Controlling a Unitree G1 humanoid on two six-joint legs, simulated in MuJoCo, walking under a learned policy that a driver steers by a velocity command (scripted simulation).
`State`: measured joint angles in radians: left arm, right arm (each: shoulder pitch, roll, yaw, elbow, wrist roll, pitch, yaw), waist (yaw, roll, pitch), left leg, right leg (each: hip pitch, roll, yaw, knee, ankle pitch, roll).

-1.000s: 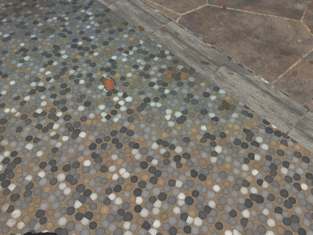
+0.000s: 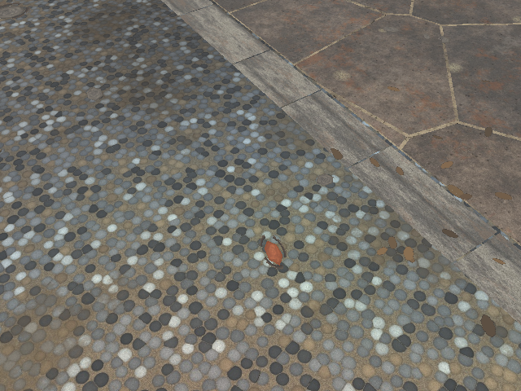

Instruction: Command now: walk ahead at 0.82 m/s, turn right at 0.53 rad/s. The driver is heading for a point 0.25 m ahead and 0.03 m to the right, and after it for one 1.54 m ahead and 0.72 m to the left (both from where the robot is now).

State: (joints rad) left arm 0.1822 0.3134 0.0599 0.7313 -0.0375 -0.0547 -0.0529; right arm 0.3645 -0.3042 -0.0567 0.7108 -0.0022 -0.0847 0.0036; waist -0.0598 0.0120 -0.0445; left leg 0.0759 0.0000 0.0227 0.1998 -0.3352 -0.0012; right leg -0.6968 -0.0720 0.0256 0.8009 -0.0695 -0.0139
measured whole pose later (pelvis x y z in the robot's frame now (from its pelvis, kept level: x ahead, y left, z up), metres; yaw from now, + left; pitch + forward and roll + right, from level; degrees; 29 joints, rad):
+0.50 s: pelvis +0.39 -0.13 -0.01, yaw +10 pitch -1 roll -2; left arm 0.43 0.23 0.04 0.85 0.03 -0.10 0.02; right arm 0.19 -0.29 -0.06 0.70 0.05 -0.03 0.04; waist 0.05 0.03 0.01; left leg -0.84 0.08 0.02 0.97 0.13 0.08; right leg 0.19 0.07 -0.29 0.23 -0.40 -0.03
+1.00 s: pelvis +0.80 -0.09 -0.03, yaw +40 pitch +1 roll -1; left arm -0.05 0.24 0.04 0.52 0.01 -0.11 0.01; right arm 0.36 -0.29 -0.11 0.70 0.03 0.00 -0.05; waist -0.08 -0.01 0.04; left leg -0.22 -0.17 -0.29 0.85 -0.58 0.04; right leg -0.52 0.02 0.15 0.49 0.01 0.08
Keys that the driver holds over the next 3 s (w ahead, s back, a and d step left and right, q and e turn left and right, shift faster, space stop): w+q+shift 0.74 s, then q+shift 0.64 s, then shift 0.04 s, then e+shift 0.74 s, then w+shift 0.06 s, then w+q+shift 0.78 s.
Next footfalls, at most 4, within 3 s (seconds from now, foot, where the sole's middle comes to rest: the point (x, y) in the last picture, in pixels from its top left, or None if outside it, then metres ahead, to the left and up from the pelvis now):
0.12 right None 0.27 -0.20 -0.77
0.62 left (276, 331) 0.67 -0.04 -0.77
0.98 right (278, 221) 1.06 -0.08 -0.77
1.42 left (239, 286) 0.82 0.06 -0.77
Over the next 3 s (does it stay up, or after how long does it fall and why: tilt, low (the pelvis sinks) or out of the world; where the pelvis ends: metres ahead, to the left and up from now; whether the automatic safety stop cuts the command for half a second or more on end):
stays up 1.22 0.26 -0.02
